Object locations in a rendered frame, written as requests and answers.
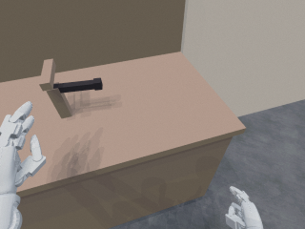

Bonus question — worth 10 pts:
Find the counter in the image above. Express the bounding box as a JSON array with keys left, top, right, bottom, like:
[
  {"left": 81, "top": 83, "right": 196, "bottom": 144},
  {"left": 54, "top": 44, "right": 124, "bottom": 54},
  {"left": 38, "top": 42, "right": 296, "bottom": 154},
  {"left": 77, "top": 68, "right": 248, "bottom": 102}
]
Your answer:
[{"left": 0, "top": 0, "right": 246, "bottom": 229}]

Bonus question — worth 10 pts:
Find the left robot forearm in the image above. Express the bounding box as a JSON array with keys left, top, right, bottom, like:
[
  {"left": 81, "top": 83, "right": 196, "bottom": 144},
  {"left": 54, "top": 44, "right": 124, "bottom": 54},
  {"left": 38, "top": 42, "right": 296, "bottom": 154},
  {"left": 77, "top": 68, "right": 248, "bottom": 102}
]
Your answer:
[{"left": 0, "top": 193, "right": 23, "bottom": 229}]

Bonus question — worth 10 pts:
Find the robot right hand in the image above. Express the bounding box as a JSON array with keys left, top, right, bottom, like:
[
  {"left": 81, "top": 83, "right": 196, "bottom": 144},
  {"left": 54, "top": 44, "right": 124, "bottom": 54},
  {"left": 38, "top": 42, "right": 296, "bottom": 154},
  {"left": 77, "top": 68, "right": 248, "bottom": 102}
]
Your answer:
[{"left": 225, "top": 186, "right": 264, "bottom": 229}]

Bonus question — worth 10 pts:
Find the robot left hand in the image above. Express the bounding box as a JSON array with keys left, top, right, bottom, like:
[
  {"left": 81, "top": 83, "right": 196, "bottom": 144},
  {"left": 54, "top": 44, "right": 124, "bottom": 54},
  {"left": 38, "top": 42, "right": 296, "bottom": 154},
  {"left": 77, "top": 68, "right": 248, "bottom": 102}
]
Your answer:
[{"left": 0, "top": 101, "right": 46, "bottom": 195}]

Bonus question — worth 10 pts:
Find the tap lever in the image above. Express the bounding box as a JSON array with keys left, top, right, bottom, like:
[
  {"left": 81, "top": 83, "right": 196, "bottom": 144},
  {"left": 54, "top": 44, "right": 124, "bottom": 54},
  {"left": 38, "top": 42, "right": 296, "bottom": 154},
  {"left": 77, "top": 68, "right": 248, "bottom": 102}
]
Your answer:
[{"left": 53, "top": 77, "right": 103, "bottom": 94}]

